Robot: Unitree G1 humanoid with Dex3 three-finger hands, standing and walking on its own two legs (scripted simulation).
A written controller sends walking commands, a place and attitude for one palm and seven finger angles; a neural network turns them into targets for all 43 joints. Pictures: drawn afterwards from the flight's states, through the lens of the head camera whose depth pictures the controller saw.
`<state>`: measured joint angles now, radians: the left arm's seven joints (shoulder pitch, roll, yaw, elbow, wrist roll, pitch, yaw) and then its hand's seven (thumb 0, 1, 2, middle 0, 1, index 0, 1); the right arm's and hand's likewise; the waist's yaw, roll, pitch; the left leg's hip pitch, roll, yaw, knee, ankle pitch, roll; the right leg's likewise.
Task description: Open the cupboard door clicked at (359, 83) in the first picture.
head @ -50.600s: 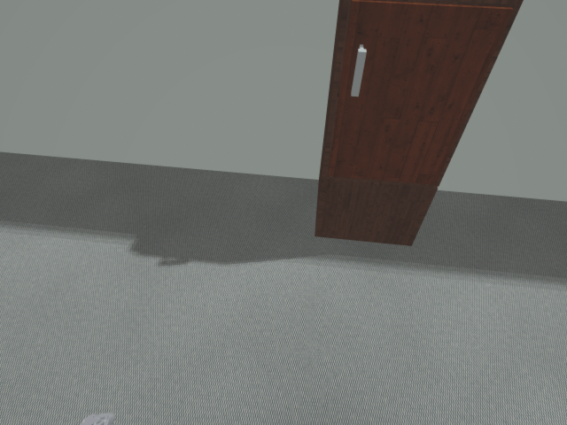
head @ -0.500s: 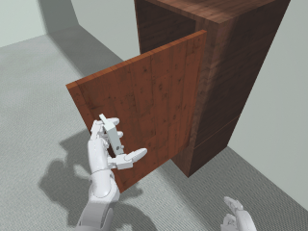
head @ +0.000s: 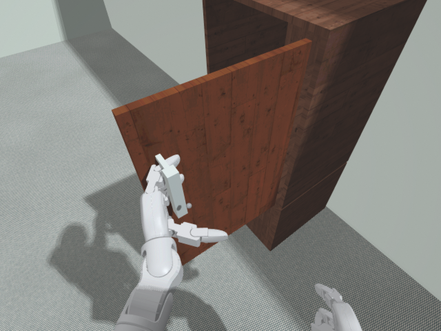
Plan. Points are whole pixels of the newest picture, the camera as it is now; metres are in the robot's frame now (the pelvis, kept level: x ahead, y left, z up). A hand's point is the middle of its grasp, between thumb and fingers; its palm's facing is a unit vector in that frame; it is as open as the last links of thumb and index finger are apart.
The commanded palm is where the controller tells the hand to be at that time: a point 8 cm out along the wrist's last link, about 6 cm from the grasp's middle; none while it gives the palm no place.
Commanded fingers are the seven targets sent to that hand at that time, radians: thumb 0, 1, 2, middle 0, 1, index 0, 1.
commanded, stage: slide the hand sideways off the handle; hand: left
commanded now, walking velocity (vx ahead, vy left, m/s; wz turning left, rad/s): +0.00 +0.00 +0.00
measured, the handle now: (170, 186) +0.36 +0.13 +0.07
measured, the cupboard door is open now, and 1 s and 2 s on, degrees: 88 90 90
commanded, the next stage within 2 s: draw the hand back to the body in 1.16 s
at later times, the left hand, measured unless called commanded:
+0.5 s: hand (177, 232) +0.26 +0.10 +0.07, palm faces -0.12 -0.99 -0.05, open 16.3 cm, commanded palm +0.24 +0.16 +0.07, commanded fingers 0.00 -0.50 0.30 -0.15 -0.30 -0.15 -0.30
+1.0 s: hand (141, 251) +0.23 +0.15 +0.07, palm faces -0.04 -1.00 -0.08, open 16.1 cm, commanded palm +0.20 +0.22 +0.07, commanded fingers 0.00 -0.50 0.30 -0.15 -0.30 -0.15 -0.30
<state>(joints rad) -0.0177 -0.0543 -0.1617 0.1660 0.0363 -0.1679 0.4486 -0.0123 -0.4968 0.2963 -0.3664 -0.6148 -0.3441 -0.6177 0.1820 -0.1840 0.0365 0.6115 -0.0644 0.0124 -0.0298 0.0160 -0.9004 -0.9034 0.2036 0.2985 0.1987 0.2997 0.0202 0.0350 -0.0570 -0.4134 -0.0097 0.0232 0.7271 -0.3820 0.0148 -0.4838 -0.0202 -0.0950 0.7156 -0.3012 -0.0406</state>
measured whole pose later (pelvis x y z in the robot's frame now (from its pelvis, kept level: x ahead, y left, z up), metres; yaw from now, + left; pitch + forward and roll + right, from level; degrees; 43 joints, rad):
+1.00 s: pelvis +0.02 -0.02 -0.01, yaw +0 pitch +5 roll +0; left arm 0.41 0.22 0.10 -0.15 -0.24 -0.23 -0.24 -0.01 -0.50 0.30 -0.19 -0.32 -0.19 -0.32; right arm 0.24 -0.25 0.04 0.53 0.01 -0.18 -0.06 0.02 -0.90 -0.90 0.20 0.30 0.20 0.30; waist 0.03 0.04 -0.07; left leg -0.44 0.02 0.01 0.80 -0.45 -0.01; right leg -0.51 0.01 -0.11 0.78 -0.36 -0.06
